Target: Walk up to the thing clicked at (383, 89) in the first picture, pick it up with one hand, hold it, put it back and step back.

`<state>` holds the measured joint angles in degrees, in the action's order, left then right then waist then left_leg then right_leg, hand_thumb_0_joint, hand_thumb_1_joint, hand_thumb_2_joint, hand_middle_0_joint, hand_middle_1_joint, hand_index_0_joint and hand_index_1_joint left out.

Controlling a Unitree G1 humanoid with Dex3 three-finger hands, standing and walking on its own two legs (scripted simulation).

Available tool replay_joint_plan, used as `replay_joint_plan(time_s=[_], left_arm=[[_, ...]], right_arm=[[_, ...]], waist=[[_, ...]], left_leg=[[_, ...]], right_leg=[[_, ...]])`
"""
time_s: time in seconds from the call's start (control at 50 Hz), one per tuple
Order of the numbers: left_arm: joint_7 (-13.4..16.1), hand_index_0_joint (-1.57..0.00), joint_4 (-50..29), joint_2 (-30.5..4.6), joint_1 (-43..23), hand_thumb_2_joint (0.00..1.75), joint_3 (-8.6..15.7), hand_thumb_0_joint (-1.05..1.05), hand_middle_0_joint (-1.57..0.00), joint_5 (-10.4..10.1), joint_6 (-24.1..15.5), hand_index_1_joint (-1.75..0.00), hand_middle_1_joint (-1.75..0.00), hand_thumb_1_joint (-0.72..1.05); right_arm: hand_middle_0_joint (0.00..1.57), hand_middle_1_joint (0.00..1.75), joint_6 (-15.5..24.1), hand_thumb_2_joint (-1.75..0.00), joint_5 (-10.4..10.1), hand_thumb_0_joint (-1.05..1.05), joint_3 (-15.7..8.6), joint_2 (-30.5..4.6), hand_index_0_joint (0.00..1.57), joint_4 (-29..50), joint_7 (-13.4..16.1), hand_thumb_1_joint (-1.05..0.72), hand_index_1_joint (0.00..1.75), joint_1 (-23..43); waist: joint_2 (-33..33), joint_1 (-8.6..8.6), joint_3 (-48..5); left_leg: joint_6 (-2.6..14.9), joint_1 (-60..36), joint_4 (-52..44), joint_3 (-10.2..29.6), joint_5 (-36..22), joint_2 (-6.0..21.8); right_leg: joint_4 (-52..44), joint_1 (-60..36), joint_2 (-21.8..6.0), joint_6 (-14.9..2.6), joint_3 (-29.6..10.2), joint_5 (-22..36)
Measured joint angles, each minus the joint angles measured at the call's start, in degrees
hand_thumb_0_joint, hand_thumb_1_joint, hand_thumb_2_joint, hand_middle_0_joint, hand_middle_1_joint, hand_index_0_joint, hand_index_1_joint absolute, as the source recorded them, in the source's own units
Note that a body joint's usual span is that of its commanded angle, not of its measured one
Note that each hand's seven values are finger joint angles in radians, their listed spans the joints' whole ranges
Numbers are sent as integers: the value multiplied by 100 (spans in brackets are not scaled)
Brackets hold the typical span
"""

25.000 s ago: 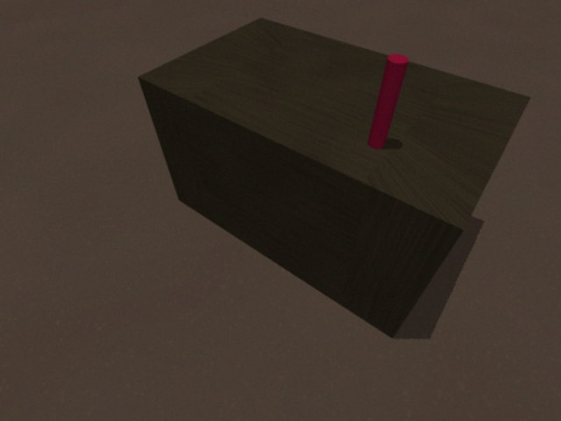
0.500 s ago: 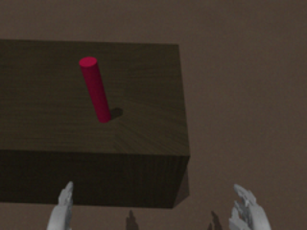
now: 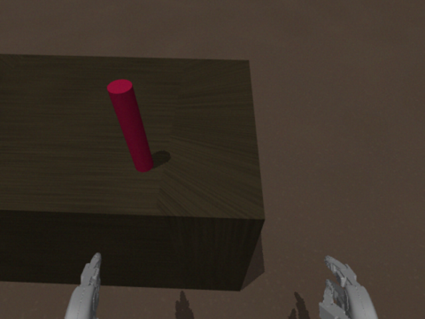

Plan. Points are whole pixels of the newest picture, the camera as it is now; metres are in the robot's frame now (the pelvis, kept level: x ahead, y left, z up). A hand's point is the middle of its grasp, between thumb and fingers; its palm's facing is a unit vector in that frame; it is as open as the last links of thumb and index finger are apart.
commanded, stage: home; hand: left
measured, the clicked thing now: (134, 131) +0.51 +0.19 +0.06
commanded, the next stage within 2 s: stand in 1.66 s
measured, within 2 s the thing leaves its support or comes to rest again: neither
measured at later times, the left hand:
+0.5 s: hand (121, 312) +0.17 +0.17 -0.05, palm faces +0.12 -0.96 -0.24, open 17.5 cm
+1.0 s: hand (121, 311) +0.17 +0.17 -0.04, palm faces +0.12 -0.96 -0.24, open 17.5 cm
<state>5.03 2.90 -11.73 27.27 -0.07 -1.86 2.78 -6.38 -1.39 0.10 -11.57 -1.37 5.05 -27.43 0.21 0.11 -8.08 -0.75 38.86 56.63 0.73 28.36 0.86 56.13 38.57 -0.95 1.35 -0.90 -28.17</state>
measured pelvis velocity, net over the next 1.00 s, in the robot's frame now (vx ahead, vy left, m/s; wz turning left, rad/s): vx -0.01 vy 0.00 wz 0.00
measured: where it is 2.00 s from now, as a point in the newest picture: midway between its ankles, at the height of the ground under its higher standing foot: outside the picture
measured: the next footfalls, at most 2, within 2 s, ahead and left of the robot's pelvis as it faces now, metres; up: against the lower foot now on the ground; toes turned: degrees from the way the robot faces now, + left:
none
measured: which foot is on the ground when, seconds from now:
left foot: down 0.00-1.00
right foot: down 0.00-1.00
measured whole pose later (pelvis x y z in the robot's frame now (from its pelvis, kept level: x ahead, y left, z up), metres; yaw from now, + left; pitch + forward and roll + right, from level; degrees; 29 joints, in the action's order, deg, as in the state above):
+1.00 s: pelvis -0.01 +0.00 +0.00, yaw +0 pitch +10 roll +0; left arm 5.9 2.9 -11.6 27.4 -0.4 -1.6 1.7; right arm -8.1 -1.4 0.0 -11.6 0.1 5.1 -27.8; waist 0.1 0.2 -8.1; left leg -1.1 39.1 56.9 0.6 28.0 1.0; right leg 57.0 39.2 -0.8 1.0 -1.0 -28.1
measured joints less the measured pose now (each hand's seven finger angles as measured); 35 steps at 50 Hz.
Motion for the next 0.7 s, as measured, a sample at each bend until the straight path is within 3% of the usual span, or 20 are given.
replay_joint_plan(time_s=[0.7], left_arm=[[73, -6, -10, 12, 33, 5, -21, -1, -5, 20, -104, -5, -5, -55]], right_arm=[[20, 30, -155, -90, 4, 1, 1, -6, 20, 154, 8, -90, 31, -41]], waist=[[-10, 3, -4]], left_leg=[[-34, 51, 31, 1, -33, 11]], right_leg=[[86, 79, 12, -36, 1, 7]])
